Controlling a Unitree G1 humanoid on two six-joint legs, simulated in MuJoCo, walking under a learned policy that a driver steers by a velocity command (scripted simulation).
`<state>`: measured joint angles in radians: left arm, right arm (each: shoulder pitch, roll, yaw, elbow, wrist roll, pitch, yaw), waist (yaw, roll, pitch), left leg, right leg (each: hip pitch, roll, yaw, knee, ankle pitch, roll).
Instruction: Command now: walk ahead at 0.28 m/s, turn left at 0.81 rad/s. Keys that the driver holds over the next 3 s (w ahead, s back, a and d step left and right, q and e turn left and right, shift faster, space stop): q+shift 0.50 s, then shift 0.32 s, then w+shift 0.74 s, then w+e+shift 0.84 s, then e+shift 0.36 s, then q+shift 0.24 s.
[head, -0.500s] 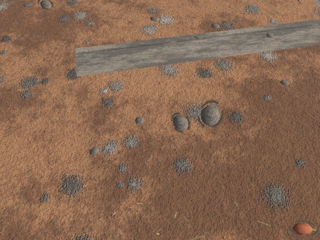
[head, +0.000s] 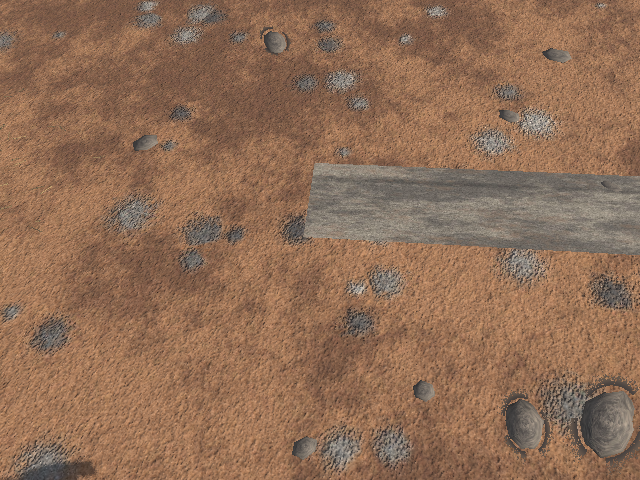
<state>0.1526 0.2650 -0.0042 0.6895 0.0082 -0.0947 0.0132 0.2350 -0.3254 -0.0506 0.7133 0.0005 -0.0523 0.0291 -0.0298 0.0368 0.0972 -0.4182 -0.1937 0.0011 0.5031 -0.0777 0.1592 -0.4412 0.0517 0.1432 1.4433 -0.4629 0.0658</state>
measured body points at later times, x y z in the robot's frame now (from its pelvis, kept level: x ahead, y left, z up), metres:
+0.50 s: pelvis +0.17 -0.07 +0.02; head +0.21 -0.06 +0.46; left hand +0.19 +0.24 -0.07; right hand +0.45 -0.26 -0.07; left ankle +0.11 +0.05 -0.64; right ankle +0.29 -0.15 -0.72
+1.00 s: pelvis +0.19 -0.02 +0.03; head +0.18 -0.01 +0.48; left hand +0.12 +0.28 -0.08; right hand +0.45 -0.15 -0.07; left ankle +0.11 +0.05 -0.72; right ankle +0.28 -0.13 -0.68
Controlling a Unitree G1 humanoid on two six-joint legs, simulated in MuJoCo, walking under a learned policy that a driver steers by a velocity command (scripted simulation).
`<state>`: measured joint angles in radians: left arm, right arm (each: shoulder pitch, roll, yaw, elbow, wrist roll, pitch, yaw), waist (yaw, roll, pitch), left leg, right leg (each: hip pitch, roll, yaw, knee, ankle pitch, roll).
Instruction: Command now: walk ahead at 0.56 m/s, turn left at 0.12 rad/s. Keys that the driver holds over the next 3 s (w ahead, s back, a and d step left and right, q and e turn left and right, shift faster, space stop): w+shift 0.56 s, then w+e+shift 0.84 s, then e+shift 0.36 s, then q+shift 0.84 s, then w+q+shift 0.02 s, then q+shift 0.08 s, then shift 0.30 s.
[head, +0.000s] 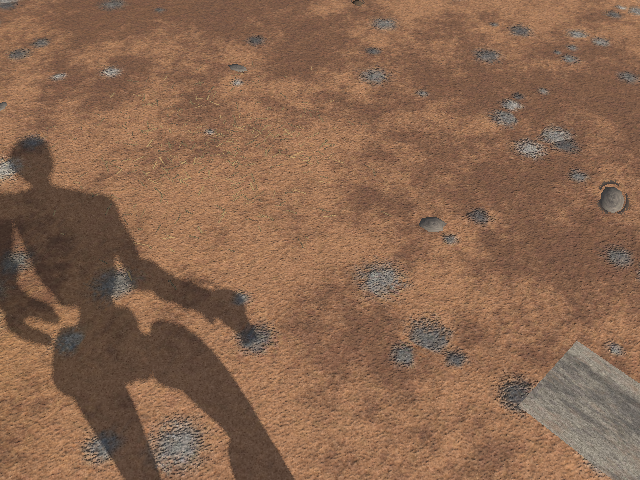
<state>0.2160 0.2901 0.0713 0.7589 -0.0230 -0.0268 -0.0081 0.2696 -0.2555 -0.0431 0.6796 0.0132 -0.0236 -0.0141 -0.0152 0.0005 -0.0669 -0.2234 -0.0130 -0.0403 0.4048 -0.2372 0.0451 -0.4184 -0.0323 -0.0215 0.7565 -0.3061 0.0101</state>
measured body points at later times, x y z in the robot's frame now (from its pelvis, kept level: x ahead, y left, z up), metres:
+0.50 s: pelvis +0.23 -0.02 -0.02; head +0.27 -0.02 +0.43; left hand +0.16 +0.25 -0.15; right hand +0.48 -0.24 -0.10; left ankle +0.41 +0.10 -0.72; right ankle +0.02 -0.14 -0.75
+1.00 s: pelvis +0.67 +0.00 -0.04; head +0.69 -0.01 +0.41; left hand +0.92 +0.18 -0.13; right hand +0.55 -0.23 -0.18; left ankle +0.43 +0.10 -0.73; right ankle +0.85 -0.08 -0.72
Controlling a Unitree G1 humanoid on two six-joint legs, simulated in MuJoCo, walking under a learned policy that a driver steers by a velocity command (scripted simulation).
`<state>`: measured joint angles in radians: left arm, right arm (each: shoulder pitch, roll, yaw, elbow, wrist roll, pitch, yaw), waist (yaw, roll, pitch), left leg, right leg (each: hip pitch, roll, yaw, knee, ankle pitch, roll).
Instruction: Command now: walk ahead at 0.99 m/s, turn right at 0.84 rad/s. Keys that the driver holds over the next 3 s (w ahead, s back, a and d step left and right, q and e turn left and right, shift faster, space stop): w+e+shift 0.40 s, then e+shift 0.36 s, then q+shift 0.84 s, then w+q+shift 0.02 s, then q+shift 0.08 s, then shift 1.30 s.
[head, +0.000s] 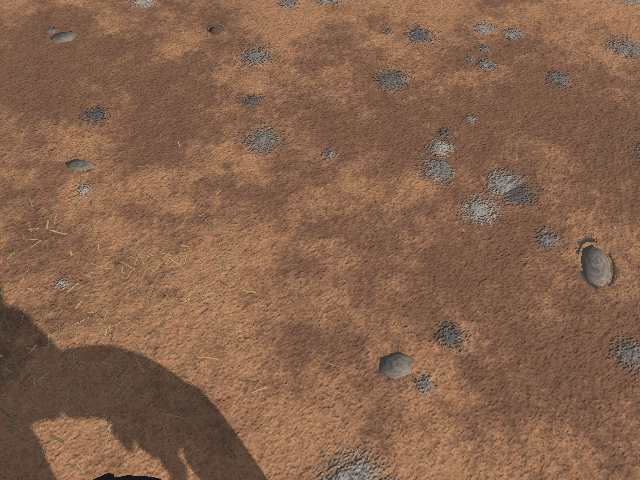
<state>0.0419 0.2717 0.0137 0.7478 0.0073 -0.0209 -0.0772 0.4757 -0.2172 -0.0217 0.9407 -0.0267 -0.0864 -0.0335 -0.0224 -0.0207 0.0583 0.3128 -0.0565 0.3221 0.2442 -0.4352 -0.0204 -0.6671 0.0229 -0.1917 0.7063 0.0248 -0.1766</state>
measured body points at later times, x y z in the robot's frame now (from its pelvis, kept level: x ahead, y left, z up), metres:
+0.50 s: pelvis +0.48 +0.00 +0.01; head +0.53 -0.02 +0.45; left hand +0.63 +0.29 -0.11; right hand +0.60 -0.32 -0.06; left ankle +0.65 +0.08 -0.71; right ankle +0.23 -0.01 -0.62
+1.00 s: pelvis +0.71 -0.11 +0.02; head +0.73 -0.17 +0.47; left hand +1.02 -0.08 -0.06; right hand +0.61 -0.41 -0.10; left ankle +0.79 +0.03 -0.64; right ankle +0.72 -0.23 -0.71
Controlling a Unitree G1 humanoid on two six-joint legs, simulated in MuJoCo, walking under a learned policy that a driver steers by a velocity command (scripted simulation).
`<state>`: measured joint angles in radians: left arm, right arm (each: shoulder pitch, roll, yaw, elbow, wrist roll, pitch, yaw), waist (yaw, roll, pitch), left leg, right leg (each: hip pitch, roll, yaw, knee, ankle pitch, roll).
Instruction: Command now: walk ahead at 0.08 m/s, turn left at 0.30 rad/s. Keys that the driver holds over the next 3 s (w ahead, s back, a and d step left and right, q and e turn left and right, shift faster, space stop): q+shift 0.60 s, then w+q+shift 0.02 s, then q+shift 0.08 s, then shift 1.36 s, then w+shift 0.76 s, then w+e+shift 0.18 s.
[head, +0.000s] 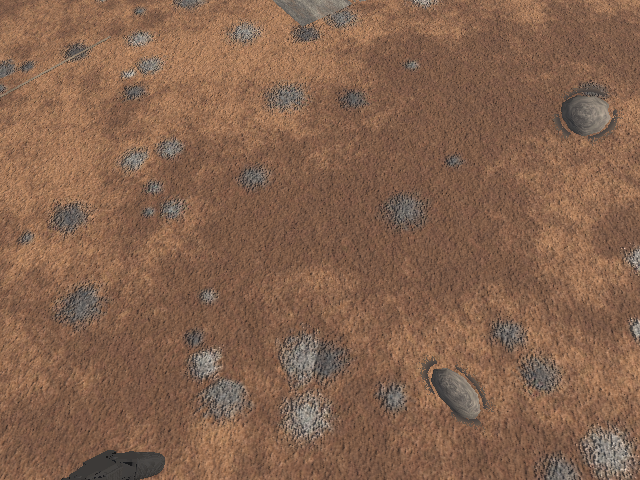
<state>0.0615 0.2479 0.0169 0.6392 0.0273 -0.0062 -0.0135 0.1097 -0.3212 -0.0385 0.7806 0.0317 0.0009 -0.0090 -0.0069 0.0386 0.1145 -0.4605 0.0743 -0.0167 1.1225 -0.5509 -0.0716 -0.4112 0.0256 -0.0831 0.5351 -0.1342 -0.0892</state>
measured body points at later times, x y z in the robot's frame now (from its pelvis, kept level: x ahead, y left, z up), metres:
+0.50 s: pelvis +0.04 +0.08 +0.02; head +0.08 +0.12 +0.46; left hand +0.13 +0.41 -0.08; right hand +0.26 -0.16 -0.07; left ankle +0.02 +0.15 -0.73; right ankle +0.13 -0.07 -0.65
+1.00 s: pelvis +0.10 +0.08 +0.02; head +0.14 +0.10 +0.46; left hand -0.01 +0.37 -0.09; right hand +0.42 +0.01 -0.08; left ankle -0.01 +0.17 -0.68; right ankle +0.19 -0.01 -0.73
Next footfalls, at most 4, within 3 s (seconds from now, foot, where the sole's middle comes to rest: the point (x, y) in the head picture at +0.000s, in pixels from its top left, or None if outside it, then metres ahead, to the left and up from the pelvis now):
0.26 left None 0.06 0.16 -0.76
0.74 right None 0.22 0.02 -0.76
1.10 left None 0.03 0.21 -0.76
2.74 left None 0.40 0.49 -0.76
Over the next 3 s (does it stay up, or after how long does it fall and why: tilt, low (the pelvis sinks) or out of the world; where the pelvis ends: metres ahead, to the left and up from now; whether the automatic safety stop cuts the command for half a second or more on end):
stays up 0.46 0.46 0.01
